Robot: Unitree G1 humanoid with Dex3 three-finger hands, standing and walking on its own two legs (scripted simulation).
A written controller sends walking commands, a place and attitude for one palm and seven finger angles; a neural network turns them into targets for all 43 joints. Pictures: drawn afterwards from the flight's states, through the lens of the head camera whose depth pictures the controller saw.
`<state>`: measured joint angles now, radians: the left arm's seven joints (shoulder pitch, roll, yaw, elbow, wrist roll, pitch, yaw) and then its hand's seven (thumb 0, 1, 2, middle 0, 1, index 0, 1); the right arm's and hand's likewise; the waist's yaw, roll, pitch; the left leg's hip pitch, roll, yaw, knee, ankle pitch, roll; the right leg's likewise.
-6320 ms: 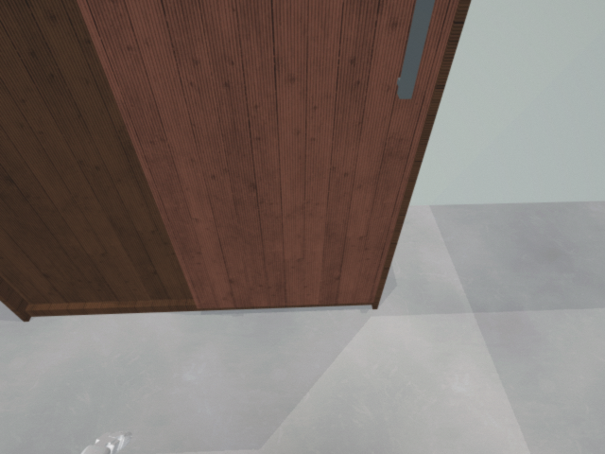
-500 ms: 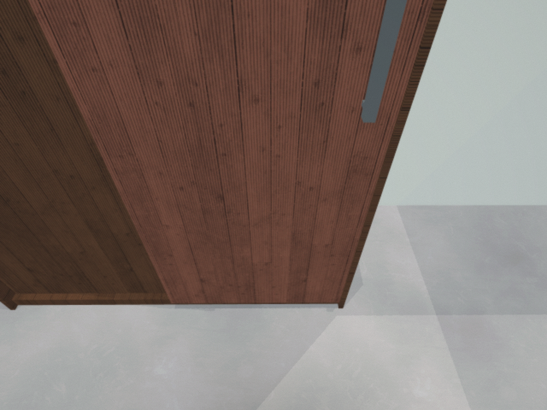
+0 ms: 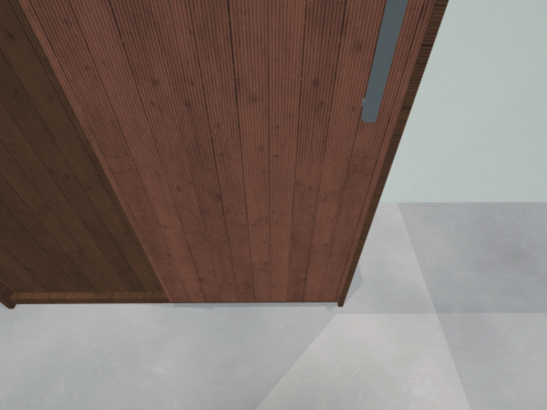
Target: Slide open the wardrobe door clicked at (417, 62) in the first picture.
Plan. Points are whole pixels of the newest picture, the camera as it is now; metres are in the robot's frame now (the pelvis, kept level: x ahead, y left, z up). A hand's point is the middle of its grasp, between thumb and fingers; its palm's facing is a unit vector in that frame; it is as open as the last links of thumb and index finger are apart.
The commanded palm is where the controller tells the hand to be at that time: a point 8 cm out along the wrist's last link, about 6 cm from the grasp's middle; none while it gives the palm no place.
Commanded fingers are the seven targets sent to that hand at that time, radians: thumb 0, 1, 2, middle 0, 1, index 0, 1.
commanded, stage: look again from close up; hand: right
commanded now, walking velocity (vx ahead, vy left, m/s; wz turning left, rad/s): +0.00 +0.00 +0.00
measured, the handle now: (382, 44) +0.62 -0.15 +0.26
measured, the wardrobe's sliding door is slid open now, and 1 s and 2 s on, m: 0.00 0.00 0.00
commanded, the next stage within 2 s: shuffle to correct the standing spot in 0.96 s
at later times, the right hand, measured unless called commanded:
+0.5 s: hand out of the picture -0.01 -0.15 -0.18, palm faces +0.06 +0.99 -0.14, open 7.4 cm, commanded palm none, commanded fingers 0.00 -0.90 -0.90 0.20 0.30 0.20 0.30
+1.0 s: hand out of the picture +0.00 -0.14 -0.18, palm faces +0.05 +0.99 -0.14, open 7.4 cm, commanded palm none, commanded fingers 0.00 -0.90 -0.90 0.20 0.30 0.20 0.30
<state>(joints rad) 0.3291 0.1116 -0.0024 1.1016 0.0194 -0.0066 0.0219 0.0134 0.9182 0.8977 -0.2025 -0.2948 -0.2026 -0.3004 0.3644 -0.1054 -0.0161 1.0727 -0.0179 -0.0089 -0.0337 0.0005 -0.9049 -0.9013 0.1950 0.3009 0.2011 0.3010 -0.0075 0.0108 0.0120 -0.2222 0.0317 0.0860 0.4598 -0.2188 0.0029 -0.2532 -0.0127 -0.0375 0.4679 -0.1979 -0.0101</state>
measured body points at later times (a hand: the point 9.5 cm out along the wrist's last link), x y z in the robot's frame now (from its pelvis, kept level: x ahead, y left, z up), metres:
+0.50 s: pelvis +0.01 +0.00 +0.00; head +0.01 +0.00 +0.45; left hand +0.00 +0.21 -0.16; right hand -0.01 -0.20 -0.16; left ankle +0.02 +0.12 -0.74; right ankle +0.03 -0.11 -0.74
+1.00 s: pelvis +0.02 +0.01 +0.00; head +0.03 +0.00 +0.45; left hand +0.00 +0.21 -0.16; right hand +0.00 -0.20 -0.16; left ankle +0.02 +0.12 -0.74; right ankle +0.03 -0.11 -0.74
